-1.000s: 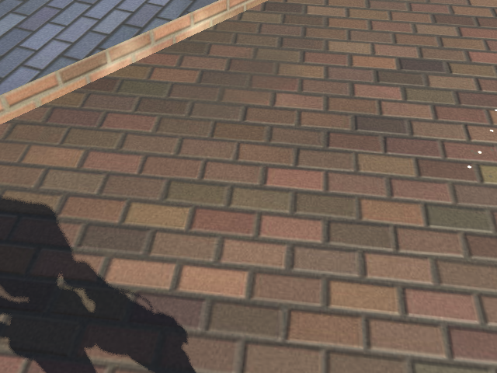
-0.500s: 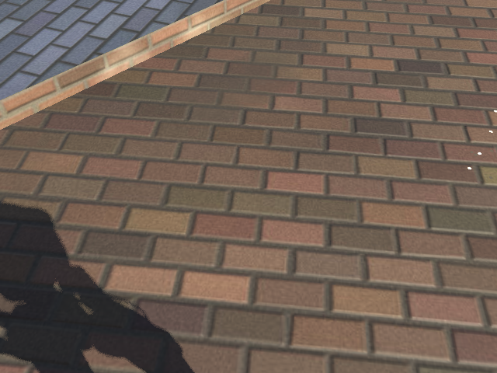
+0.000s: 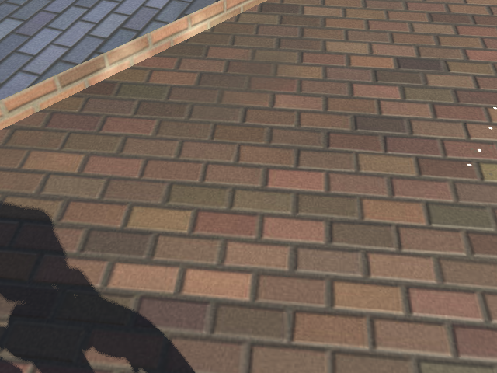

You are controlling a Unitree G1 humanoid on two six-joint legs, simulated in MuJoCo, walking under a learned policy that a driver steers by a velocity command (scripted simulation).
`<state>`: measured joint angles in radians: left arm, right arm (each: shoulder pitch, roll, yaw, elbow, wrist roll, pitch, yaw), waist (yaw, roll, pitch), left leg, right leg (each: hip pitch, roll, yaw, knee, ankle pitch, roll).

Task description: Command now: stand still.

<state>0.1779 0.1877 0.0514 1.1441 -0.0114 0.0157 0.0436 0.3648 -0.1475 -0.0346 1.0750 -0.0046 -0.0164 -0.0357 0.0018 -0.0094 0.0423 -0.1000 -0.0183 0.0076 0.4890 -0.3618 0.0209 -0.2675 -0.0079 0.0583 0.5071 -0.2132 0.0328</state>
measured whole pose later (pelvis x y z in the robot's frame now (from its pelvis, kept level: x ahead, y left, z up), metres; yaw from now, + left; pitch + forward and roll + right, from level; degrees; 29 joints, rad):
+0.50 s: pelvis +0.03 -0.01 +0.00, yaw +0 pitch -1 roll +0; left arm 0.24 0.20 0.05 1.12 -0.03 -0.03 0.03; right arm 0.46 -0.18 -0.05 1.06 0.02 -0.05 -0.04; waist -0.03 0.01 0.00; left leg -0.07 -0.01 0.01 0.48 -0.41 0.04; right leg -0.37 -0.01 -0.02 0.80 -0.44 -0.04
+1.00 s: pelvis +0.23 -0.05 +0.00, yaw +0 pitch +2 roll -1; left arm 0.44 0.19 0.02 1.10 0.00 -0.09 0.01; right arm 0.05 -0.24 -0.06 0.84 0.03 -0.08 0.02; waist 0.09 0.04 0.01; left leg -0.69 0.11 0.01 0.69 0.04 0.02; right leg 0.10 0.05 -0.06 0.16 -0.29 -0.05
